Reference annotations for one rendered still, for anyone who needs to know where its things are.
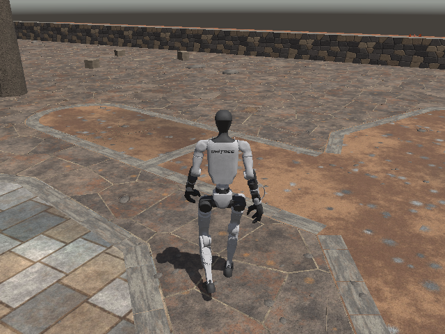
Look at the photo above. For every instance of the left robot forearm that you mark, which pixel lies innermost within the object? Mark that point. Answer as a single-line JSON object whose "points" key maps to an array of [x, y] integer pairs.
{"points": [[190, 181]]}

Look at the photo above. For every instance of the right robot hand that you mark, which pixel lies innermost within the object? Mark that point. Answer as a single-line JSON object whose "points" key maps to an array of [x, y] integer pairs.
{"points": [[259, 212]]}

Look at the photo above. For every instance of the left robot hand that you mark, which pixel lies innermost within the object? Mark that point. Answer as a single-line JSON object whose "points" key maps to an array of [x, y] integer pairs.
{"points": [[193, 193]]}

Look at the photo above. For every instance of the robot right foot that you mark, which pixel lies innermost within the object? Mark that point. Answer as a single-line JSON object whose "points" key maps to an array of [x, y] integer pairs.
{"points": [[228, 271]]}

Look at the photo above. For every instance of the robot left foot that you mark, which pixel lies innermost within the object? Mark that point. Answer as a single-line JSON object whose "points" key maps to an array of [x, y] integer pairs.
{"points": [[210, 288]]}

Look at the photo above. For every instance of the robot left upper arm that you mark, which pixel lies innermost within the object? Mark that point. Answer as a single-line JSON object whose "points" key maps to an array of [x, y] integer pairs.
{"points": [[198, 156]]}

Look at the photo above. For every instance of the right robot forearm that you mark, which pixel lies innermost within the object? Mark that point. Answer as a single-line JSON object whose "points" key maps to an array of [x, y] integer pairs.
{"points": [[254, 190]]}

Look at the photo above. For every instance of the robot foot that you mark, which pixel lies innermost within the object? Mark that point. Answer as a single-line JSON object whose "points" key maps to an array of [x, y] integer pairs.
{"points": [[210, 288], [228, 271]]}

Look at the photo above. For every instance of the robot right upper arm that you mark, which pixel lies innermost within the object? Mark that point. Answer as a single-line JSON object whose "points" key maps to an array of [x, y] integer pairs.
{"points": [[244, 147]]}

